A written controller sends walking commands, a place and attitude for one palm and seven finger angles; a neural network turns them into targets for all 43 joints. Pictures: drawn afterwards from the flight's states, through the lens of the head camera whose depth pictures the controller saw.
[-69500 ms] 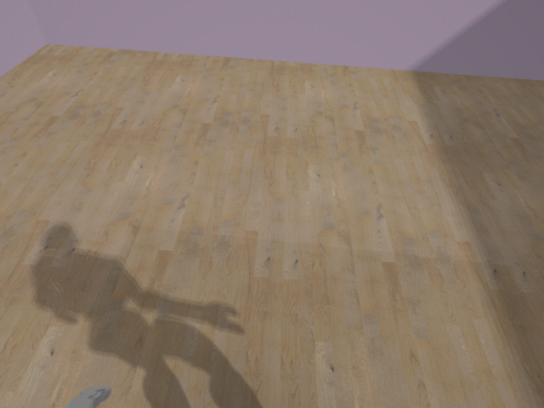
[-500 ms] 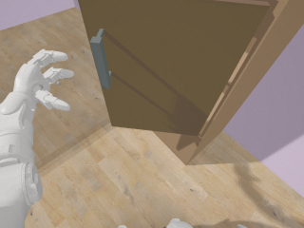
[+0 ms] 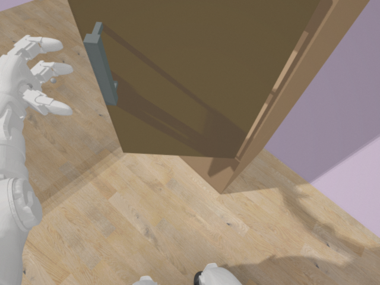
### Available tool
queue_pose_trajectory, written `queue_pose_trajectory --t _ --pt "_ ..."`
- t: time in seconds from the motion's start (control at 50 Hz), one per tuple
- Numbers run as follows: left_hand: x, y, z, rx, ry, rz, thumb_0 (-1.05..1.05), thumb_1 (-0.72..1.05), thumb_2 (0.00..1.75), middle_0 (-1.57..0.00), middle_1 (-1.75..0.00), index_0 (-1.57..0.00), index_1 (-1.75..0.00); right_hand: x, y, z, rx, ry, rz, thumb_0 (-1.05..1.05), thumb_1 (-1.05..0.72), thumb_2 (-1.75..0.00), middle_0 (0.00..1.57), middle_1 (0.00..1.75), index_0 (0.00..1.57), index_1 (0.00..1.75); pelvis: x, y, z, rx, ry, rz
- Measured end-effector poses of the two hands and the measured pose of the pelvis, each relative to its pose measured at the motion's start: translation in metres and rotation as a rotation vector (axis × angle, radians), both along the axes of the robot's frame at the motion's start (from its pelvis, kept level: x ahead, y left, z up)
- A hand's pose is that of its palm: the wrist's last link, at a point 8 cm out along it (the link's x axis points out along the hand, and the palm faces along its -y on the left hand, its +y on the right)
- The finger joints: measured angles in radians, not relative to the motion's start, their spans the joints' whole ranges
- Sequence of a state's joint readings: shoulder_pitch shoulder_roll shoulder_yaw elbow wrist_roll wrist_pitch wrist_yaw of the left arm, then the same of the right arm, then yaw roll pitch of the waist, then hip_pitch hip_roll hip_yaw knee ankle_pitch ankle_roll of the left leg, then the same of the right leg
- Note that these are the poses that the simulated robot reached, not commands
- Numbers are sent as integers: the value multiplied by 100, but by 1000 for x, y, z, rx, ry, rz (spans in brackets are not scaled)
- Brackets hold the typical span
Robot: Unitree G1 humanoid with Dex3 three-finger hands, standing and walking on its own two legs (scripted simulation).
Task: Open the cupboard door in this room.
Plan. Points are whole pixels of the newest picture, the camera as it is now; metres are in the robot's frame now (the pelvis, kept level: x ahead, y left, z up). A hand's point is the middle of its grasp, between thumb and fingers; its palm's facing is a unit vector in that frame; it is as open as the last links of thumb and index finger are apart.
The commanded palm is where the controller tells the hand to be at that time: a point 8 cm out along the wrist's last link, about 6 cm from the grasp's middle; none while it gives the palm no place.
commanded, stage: move the hooked fingers beside the handle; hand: left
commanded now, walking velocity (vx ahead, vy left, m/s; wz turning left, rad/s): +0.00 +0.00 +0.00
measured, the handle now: (105, 67) +0.53 +0.14 +0.12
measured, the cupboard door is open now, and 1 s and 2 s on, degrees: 43 43 43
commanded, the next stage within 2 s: slide the fingers in behind the handle in 0.74 s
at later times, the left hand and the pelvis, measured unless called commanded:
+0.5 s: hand (68, 82) +0.49 +0.20 +0.12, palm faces -0.11 -0.99 +0.00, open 14.0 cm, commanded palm +0.47 +0.26 +0.12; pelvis +0.00 +0.00 +0.00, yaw +1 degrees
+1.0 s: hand (63, 86) +0.48 +0.21 +0.13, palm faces -0.12 -0.99 +0.00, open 14.0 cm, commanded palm +0.46 +0.25 +0.12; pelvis +0.00 -0.01 +0.00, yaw +1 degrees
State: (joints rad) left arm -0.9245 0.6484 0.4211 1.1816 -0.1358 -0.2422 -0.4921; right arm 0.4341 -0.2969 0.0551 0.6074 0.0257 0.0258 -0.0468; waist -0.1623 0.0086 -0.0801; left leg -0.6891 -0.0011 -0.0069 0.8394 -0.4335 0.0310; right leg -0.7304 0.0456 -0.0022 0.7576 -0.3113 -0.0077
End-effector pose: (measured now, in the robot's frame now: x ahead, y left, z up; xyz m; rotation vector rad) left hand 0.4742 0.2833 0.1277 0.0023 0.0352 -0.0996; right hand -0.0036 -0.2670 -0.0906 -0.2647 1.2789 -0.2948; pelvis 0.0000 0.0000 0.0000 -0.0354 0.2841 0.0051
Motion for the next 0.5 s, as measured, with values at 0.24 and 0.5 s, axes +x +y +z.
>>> queue_pose_trajectory --t 0.24,0.5 --pt "-11 -2 -3 -6 -8 -17 -1 -50 30 -30 -120 -30 -120 20 5 -2 14 -34 27 0 -90 -90 20 30 21 30 4 3 0 -5 -11 9" --pt "1 -24 -4 4 4 -8 -1 -50 30 -30 -120 -30 -120 34 6 -9 26 -76 54 0 -90 -90 20 30 21 30 -1 1 -3 -1 -5 19"
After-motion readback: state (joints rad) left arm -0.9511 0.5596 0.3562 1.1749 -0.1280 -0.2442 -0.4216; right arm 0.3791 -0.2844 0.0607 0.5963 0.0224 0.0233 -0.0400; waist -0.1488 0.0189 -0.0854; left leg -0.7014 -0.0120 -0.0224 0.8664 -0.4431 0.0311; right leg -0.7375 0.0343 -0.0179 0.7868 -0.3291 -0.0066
